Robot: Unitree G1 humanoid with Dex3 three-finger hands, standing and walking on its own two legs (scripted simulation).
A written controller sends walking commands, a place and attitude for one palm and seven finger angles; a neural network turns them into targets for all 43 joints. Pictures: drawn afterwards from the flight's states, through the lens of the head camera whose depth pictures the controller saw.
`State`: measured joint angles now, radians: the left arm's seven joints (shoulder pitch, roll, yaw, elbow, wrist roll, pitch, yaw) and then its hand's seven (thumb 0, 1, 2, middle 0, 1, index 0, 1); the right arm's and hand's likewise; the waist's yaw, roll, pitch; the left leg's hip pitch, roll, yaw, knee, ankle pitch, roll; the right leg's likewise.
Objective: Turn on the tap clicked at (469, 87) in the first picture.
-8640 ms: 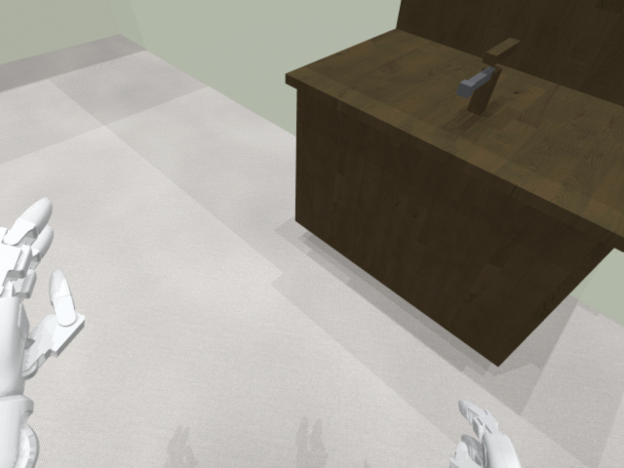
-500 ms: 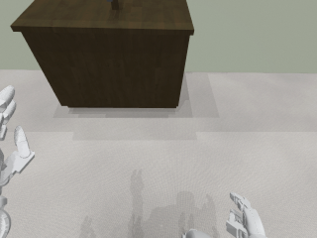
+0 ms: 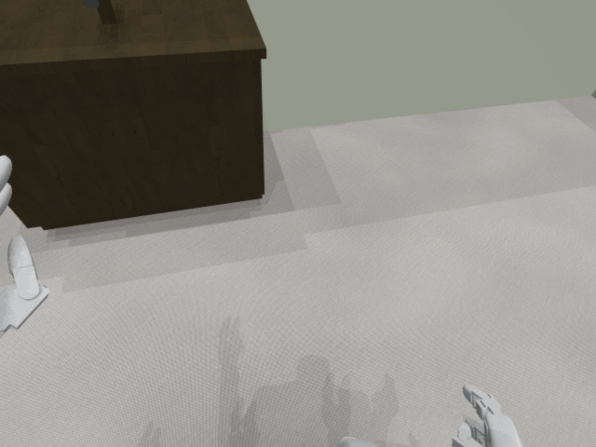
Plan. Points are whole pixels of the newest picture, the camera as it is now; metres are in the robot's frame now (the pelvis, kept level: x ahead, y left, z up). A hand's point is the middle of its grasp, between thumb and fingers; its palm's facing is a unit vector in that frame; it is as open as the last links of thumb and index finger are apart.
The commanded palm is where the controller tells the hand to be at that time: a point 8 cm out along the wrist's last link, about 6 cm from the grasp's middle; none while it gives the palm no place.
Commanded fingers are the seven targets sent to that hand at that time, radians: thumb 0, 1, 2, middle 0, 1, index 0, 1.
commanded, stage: take the last steps up to it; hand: left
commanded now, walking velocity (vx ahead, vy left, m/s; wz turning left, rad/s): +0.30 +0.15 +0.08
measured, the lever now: out of the picture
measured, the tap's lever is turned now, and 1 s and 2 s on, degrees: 0 0 0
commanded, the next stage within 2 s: none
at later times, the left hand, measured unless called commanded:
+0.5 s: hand (43, 290) +0.22 +0.25 +0.17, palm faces +0.43 -0.80 -0.43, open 7.4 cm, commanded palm +0.17 +0.29 +0.19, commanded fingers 0.00 0.90 0.90 -0.20 -0.30 -0.20 -0.30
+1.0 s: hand (50, 211) +0.31 +0.29 +0.17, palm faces +0.44 -0.77 -0.46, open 7.4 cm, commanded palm +0.25 +0.33 +0.19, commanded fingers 0.00 0.90 0.90 -0.20 -0.30 -0.20 -0.30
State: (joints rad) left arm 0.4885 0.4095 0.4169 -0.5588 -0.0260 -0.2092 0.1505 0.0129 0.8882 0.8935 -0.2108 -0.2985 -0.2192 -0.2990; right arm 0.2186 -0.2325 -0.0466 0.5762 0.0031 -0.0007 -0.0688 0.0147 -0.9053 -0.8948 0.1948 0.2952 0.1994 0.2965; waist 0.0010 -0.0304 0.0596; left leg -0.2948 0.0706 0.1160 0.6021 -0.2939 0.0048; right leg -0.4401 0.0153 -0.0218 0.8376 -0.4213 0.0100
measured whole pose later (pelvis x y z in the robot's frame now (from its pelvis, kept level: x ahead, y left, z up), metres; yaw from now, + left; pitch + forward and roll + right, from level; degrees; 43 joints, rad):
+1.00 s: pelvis +0.11 +0.04 +0.01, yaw +4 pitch +1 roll +2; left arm 0.48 0.33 0.35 -0.46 -0.01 -0.24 0.14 0.01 0.89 0.89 -0.21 -0.30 -0.22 -0.30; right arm 0.19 -0.23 -0.02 0.65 0.00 -0.02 -0.04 0.01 -0.90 -0.89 0.20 0.30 0.20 0.30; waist 0.01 0.01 0.07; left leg -0.51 0.09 0.09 0.91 -0.33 -0.02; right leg -0.19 -0.14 -0.18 0.51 -0.32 0.02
